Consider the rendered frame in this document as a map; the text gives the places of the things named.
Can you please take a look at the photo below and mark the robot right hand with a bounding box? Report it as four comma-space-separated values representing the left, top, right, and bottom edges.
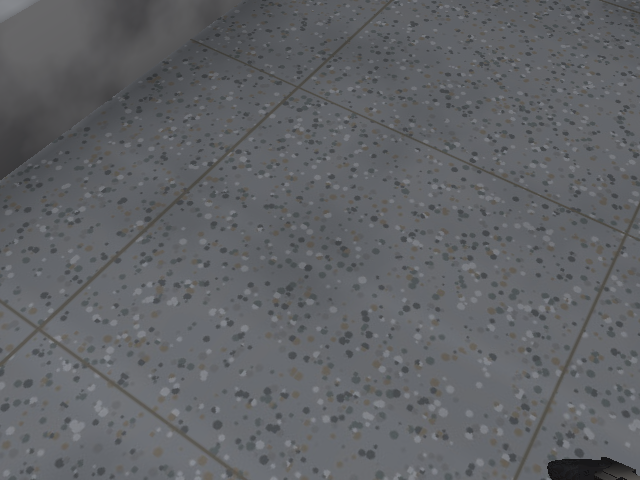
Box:
547, 457, 640, 480

